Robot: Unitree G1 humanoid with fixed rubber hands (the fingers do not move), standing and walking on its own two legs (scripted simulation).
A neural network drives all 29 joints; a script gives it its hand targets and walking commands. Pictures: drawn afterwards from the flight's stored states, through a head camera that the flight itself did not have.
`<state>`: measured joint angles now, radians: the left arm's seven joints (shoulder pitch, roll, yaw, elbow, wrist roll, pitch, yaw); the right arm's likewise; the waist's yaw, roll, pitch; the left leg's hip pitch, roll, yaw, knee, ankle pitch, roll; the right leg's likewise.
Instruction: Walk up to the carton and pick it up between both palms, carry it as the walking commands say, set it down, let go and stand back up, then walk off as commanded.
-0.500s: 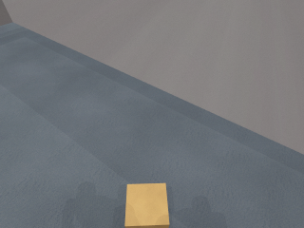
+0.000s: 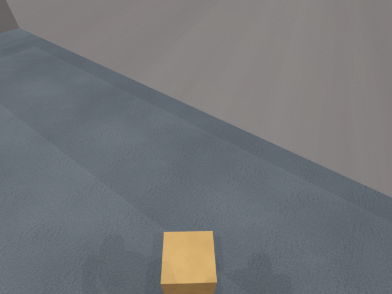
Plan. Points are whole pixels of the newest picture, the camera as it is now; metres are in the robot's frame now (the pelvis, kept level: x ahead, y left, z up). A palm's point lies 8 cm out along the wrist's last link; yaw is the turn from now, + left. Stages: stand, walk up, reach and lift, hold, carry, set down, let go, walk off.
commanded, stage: stand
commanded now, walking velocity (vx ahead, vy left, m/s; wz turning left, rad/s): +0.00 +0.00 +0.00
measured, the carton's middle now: (188, 265) +0.40 +0.04 -0.65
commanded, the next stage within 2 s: walk off in 0.22 s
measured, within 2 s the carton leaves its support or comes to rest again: neither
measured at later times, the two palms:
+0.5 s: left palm out of the picture -0.07 +0.20 -0.15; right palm out of the picture -0.06 -0.22 -0.15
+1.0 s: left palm out of the picture +0.17 +0.21 -0.15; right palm out of the picture -0.02 -0.18 -0.15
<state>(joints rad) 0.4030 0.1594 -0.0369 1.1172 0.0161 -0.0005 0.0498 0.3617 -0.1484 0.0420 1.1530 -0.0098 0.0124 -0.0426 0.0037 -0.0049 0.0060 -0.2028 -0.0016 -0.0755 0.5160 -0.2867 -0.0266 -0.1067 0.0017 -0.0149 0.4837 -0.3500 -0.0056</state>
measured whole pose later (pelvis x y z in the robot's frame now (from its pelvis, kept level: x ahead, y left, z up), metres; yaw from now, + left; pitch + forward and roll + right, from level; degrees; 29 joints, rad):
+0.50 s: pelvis -0.01 -0.01 +0.00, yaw +1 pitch -2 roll +0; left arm 0.42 0.14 -0.02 1.13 0.02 0.00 0.04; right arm 0.39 -0.13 0.03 1.17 -0.02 0.01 -0.04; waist 0.00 0.00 -0.01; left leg -0.24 0.02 -0.07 0.58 -0.36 -0.03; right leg -0.13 0.01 -0.03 0.51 -0.36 -0.02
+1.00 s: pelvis +0.11 +0.00 -0.01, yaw +1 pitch -1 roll +0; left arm 0.21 0.13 0.00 1.03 0.01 -0.06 0.03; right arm 0.53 -0.09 0.03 1.17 0.00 -0.05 -0.04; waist -0.03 0.02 0.05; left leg -0.10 0.05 0.09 0.59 -0.47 -0.02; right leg -0.35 -0.02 -0.14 0.61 -0.23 -0.05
